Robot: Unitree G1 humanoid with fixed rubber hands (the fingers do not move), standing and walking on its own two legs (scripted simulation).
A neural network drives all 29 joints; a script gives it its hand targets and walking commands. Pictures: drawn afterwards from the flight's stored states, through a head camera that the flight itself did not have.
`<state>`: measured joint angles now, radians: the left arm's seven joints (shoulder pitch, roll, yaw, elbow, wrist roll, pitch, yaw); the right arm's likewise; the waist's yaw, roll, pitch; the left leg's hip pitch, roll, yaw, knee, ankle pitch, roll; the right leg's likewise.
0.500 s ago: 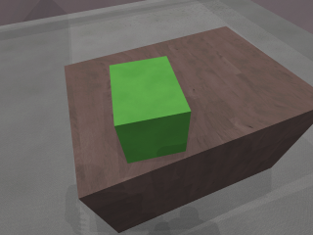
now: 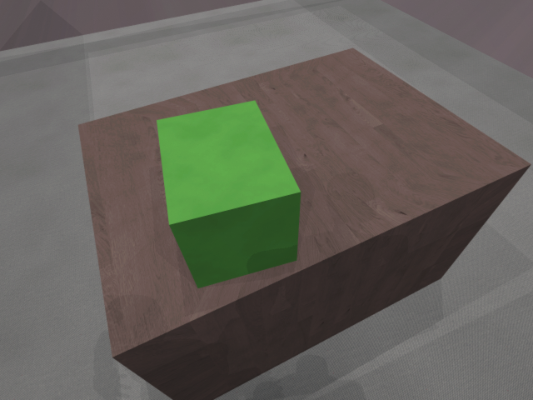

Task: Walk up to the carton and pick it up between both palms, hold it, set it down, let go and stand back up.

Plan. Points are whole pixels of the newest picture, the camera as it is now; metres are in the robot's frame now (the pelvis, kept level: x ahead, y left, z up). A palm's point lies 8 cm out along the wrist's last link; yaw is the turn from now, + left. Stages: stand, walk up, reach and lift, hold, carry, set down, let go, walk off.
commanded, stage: walk up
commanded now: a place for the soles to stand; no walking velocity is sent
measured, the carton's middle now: (227, 191) +0.52 +0.10 -0.02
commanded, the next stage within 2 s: none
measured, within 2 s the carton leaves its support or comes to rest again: neither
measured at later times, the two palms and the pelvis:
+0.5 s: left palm out of the picture +0.06 +0.22 -0.12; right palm out of the picture +0.04 -0.28 -0.13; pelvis +0.04 -0.04 +0.01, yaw +3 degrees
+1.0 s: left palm out of the picture +0.01 +0.24 -0.12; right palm out of the picture +0.06 -0.28 -0.13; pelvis +0.02 -0.03 +0.00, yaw +10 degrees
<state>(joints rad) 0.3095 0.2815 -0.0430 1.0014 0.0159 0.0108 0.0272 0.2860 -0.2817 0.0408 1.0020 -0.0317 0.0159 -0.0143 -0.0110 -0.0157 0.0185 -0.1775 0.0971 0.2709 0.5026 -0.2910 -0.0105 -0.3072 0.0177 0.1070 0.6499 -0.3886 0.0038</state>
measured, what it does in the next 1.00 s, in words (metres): stands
